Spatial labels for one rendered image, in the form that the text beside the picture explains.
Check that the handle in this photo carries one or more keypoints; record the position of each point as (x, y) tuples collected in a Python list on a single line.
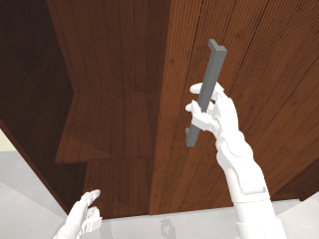
[(215, 62)]

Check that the robot left forearm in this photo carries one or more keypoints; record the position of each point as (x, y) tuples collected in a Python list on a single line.
[(70, 231)]

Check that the robot right hand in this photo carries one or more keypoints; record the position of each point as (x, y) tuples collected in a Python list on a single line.
[(219, 117)]

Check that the wardrobe door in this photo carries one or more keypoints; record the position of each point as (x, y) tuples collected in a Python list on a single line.
[(271, 73), (302, 180)]

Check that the robot left hand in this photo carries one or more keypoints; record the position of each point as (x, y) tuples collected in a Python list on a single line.
[(88, 219)]

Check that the robot right forearm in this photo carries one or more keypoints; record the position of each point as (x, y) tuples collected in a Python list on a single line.
[(255, 215)]

